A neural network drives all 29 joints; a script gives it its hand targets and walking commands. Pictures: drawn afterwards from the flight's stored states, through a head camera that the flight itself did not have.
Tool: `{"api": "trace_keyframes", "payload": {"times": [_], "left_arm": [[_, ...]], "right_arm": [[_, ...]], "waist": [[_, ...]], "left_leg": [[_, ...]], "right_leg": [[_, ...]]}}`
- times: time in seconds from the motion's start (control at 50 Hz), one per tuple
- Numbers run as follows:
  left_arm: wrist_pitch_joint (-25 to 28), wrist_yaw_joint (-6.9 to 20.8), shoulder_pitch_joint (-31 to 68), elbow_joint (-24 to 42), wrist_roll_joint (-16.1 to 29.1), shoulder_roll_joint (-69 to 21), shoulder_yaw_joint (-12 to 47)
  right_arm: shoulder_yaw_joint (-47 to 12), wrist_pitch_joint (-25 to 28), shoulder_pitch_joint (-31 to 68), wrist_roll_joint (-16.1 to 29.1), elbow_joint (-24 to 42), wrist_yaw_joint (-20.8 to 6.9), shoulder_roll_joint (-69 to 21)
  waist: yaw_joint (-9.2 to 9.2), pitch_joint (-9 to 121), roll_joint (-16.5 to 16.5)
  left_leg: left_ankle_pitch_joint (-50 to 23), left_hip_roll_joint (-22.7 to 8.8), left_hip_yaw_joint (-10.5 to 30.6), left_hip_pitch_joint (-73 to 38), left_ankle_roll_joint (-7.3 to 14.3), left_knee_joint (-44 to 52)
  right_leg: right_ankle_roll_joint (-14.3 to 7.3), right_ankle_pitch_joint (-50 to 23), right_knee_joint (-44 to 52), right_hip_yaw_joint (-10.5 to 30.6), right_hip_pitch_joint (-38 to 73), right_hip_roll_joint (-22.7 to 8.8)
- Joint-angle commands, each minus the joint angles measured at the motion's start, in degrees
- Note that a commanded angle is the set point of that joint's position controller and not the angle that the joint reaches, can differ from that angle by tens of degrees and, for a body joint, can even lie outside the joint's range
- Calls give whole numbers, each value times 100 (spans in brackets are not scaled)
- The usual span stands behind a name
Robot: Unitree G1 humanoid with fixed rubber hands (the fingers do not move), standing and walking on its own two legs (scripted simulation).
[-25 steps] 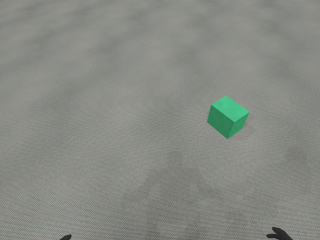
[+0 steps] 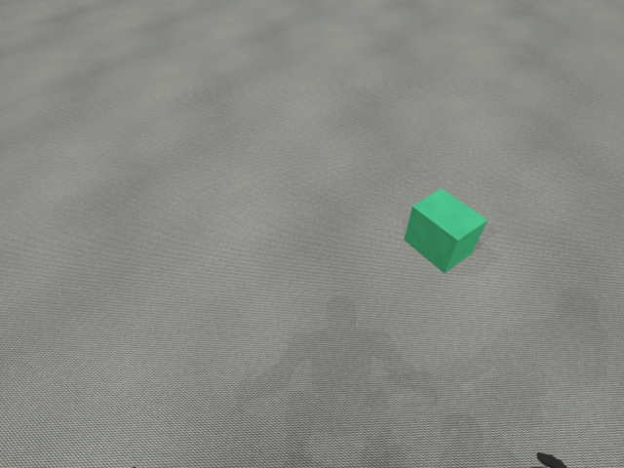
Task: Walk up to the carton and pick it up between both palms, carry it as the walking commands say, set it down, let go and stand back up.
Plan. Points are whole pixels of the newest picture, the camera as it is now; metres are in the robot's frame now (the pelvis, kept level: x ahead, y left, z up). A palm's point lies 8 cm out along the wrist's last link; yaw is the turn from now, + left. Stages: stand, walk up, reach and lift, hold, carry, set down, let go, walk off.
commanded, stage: stand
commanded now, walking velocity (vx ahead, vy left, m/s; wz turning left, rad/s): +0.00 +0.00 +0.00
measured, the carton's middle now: (442, 230) +1.08 -0.50 -0.68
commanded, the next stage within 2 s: walk up in 0.26 s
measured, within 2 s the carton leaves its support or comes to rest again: neither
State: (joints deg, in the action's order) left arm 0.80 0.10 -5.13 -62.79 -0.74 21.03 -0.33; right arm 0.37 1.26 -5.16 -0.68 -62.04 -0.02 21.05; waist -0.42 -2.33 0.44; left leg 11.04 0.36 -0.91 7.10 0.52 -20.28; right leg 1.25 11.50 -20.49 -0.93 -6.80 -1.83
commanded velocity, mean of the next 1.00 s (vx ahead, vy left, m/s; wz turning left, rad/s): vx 0.29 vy -0.03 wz -0.23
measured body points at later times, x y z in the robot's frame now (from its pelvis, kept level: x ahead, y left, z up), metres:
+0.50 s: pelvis +0.01 +0.00 +0.00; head +0.01 +0.00 +0.45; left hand +0.10 +0.31 -0.13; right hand +0.11 -0.31 -0.12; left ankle +0.00 +0.11 -0.75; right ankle -0.01 -0.13 -0.74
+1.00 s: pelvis +0.15 -0.15 -0.02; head +0.14 -0.18 +0.43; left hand +0.23 +0.08 -0.15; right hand +0.14 -0.41 -0.17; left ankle +0.14 -0.01 -0.67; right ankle +0.13 -0.26 -0.75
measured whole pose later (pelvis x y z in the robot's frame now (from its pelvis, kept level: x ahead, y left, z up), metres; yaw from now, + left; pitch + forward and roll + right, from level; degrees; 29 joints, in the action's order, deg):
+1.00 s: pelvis +0.15 -0.15 -0.02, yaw -15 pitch -2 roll +0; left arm 2.6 1.3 -17.8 -57.4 -1.6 10.0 -1.9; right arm 3.1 1.1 -13.2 -2.3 -56.8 -2.3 15.1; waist -0.9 -2.2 -3.4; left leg 19.6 -7.1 -5.3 24.9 -1.2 -67.1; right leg -0.4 17.4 -35.2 -6.1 -15.6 -3.5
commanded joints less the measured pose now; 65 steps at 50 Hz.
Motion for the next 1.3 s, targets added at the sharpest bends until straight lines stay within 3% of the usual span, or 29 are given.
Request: {"api": "trace_keyframes", "payload": {"times": [0.0,0.42,0.44,0.46,0.48,0.5,0.52,0.54,0.58,0.68,0.7,0.72,0.74,0.76,0.78,0.8,0.82,0.84,0.86,0.88,0.92,0.94,0.98,1.08,1.14,1.2,1.24,1.26,1.28], "left_arm": [[85,-43,246,299,14,1053,-183],[69,-54,199,283,15,1080,-208],[-149,35,-390,383,105,734,-330],[-362,334,797,811,-42,902,-382],[-393,455,1685,1283,-93,510,-424],[-364,471,1399,1230,-133,306,-462],[-290,471,690,981,-140,169,-397],[-266,501,272,891,-159,200,-387],[-297,608,117,874,-157,219,-445],[-248,663,516,1235,-16,-43,-304],[-191,597,396,1218,5,-104,-272],[-151,539,154,1174,13,-129,-254],[-123,498,-109,1064,-5,-87,-251],[-75,456,-401,959,-29,-58,-257],[-2,402,-794,789,-47,-1,-295],[104,319,-1663,494,-66,208,-423],[195,212,-2852,217,-157,740,-636],[156,119,-3133,293,-119,1293,-685],[151,78,-2569,552,-128,1219,-631],[170,52,-1964,738,-118,913,-559],[241,22,-1297,878,-70,286,-446],[284,27,-1181,889,-58,147,-439],[350,29,-1321,814,-78,42,-432],[397,3,-1874,613,-83,-83,-400],[418,-2,-2013,529,-92,-8,-406],[410,-14,-2099,408,-98,69,-409],[397,-15,-1962,351,-76,113,-397],[386,-3,-1882,332,-25,80,-373],[348,-10,-1877,278,30,-80,-300]], "right_arm": [[186,82,258,11,270,44,1074],[199,68,279,9,249,50,1091],[401,-137,-166,-99,466,-77,627],[552,-221,-668,-112,457,143,1248],[805,-166,-1541,-163,175,316,1614],[776,-107,-1769,-131,114,383,1473],[679,-21,-1235,-138,250,352,1177],[626,29,-907,-138,472,290,945],[557,116,-701,-129,585,208,710],[643,204,-838,-154,579,57,641],[618,218,-809,-168,592,-16,566],[602,202,-795,-174,560,-80,548],[598,177,-796,-214,532,-114,556],[566,138,-793,-239,496,-145,526],[523,105,-853,-258,513,-161,477],[432,94,-976,-295,549,-147,358],[275,139,-727,-249,850,-168,72],[153,139,-775,-158,1097,-198,-282],[227,144,-432,-152,1133,-178,-113],[262,182,-251,-154,1126,-178,-64],[329,165,-448,-156,992,-211,-223],[353,107,-733,-151,939,-237,-300],[368,20,-788,-148,913,-271,-366],[313,14,234,-109,1271,-330,-591],[256,39,654,-83,1413,-366,-636],[242,96,781,-62,1450,-356,-629],[258,164,452,-55,1319,-320,-572],[314,220,-175,-64,1101,-279,-459],[454,310,-1303,-134,722,-195,-82]], "waist": [[2,385,-87],[-19,423,-24],[73,401,-662],[460,-126,211],[755,-247,-528],[521,-134,-56],[264,132,-234],[175,245,-742],[29,-76,-894],[32,-671,-1350],[-6,-584,-1431],[-45,-426,-1720],[-92,-308,-1683],[-175,-244,-1332],[-311,-115,-681],[-648,350,523],[-1083,647,2031],[-1030,753,2463],[-795,490,1691],[-599,-14,1362],[-194,-473,767],[-46,-426,793],[-37,-238,932],[-340,-442,629],[-401,-425,604],[-371,-333,732],[-161,-105,784],[148,251,557],[503,924,356]], "left_leg": [[-730,-733,573,-29,109,371],[-986,-743,532,-149,106,367],[2242,-718,444,233,180,60],[3378,-1986,1679,-1461,480,785],[3316,-3198,2851,-1831,624,1508],[2403,-3158,2632,-1470,548,1273],[2044,-2899,1837,-1244,345,1043],[2175,-2755,1360,-1074,344,1042],[1853,-2357,564,-362,254,1105],[1574,-2092,-472,279,128,1307],[1623,-1973,-711,406,75,1213],[1899,-1882,-796,537,112,1154],[2055,-1834,-905,588,133,891],[2116,-1736,-1085,605,113,330],[2051,-1518,-1241,657,99,-552],[1292,-1224,-1403,937,72,-2276],[2437,-703,-1219,2299,-56,-4342],[2703,-248,-570,3447,-184,-5655],[2097,-713,1,3551,-99,-5773],[1491,-890,108,3555,-44,-5709],[771,-1098,88,2837,-109,-5068],[586,-1082,31,2420,-145,-4724],[480,-989,-156,2194,-208,-4156],[4,-893,-342,2687,-432,-2546],[-238,-833,-423,2554,-470,-1832],[-238,-676,-570,2252,-471,-1374],[-79,-496,-726,1562,-389,-916],[-277,-409,-902,556,-289,-502],[-284,-624,-573,-1168,-28,-676]], "right_leg": [[-242,-694,342,468,37,-595],[-251,-921,397,456,115,-636],[-538,2026,-261,773,-209,-729],[-295,2350,-1339,574,-3097,-244],[11,1572,-3161,157,-4292,-347],[86,1212,-3830,513,-4201,-600],[77,862,-3994,615,-3862,-660],[95,642,-4129,656,-3675,-701],[246,284,-4110,402,-3146,-638],[270,86,-2437,-172,-2216,-565],[206,160,-2198,-422,-1784,-478],[164,327,-2223,-631,-1349,-405],[123,477,-2222,-785,-1028,-357],[63,404,-1877,-916,-757,-289],[-15,362,-1531,-1135,-362,-89],[-197,698,-1233,-1061,517,-41],[-541,1919,-227,1026,1315,-1195],[-1054,3160,1326,4048,1326,-2496],[-1269,3877,1420,4232,699,-2504],[-1249,3637,1378,3750,118,-2205],[-1046,2367,1335,2520,-876,-1815],[-913,1875,1306,2020,-1109,-1646],[-898,1421,1194,1396,-1052,-1521],[-1082,918,1358,1191,-335,-1525],[-1107,462,1331,990,-80,-1528],[-1041,-602,997,788,160,-1501],[-882,-1624,413,448,199,-1337],[-735,-1901,-363,57,-3,-995],[-503,-1443,-1866,-279,-844,-506]]}}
